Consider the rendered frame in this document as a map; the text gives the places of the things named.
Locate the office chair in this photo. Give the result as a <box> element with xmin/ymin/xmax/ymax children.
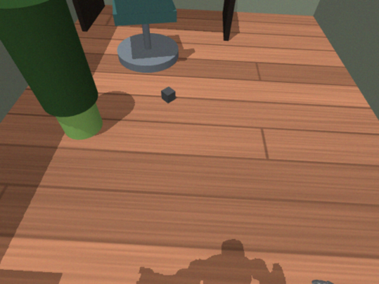
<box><xmin>113</xmin><ymin>0</ymin><xmax>178</xmax><ymax>73</ymax></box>

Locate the potted plant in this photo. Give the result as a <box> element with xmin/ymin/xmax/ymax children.
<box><xmin>0</xmin><ymin>0</ymin><xmax>102</xmax><ymax>140</ymax></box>

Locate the cube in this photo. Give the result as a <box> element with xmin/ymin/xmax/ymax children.
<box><xmin>161</xmin><ymin>86</ymin><xmax>175</xmax><ymax>103</ymax></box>

